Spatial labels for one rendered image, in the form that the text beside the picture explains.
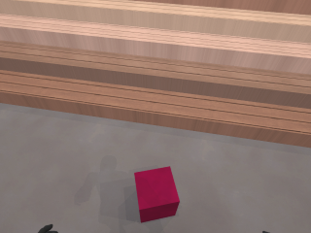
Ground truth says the carton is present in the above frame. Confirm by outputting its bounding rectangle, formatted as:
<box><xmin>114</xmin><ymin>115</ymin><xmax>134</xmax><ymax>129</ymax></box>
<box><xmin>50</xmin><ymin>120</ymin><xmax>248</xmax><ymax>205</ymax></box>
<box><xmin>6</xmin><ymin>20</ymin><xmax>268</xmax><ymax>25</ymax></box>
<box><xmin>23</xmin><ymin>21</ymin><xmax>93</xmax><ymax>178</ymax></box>
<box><xmin>134</xmin><ymin>166</ymin><xmax>180</xmax><ymax>223</ymax></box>

